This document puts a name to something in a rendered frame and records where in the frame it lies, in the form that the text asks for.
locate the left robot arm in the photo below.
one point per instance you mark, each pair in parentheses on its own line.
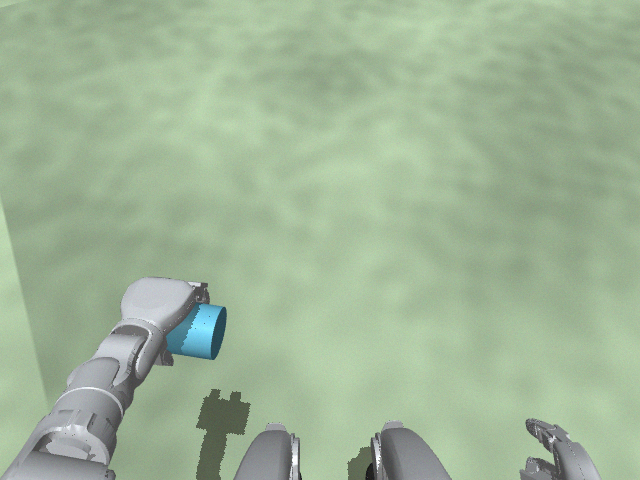
(76,441)

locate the right robot hand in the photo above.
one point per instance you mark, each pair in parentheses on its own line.
(572,462)

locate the can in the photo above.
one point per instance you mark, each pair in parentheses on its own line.
(200,334)

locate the left robot hand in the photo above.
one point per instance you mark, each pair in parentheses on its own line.
(164,303)

